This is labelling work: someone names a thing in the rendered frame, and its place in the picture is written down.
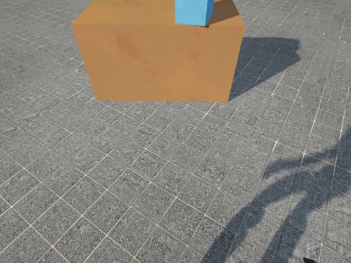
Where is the pedestal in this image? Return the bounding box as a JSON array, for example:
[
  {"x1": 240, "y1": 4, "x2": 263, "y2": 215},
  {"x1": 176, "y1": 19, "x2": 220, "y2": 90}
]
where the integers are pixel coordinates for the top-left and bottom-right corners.
[{"x1": 71, "y1": 0, "x2": 245, "y2": 102}]

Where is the carton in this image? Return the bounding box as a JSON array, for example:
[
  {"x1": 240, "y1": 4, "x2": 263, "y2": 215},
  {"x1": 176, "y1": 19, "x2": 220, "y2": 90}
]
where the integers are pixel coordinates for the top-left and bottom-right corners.
[{"x1": 175, "y1": 0, "x2": 214, "y2": 26}]

